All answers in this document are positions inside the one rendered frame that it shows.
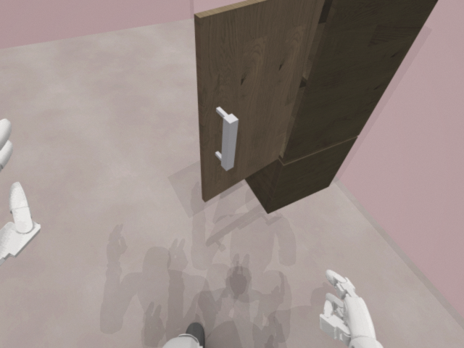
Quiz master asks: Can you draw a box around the left robot hand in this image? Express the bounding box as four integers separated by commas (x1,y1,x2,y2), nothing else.
0,119,41,266

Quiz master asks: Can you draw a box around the handle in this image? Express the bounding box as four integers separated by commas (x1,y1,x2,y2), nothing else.
215,107,239,171

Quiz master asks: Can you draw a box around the left robot foot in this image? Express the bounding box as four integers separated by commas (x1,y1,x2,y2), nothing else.
186,323,204,348

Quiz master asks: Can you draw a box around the robot left shin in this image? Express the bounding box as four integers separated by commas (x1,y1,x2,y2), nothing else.
178,334,199,343

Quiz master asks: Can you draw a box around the cupboard door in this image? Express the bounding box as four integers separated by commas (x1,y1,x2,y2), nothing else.
194,0,325,202

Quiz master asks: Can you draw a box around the right robot hand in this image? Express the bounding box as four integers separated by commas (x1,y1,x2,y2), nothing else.
320,270,376,348

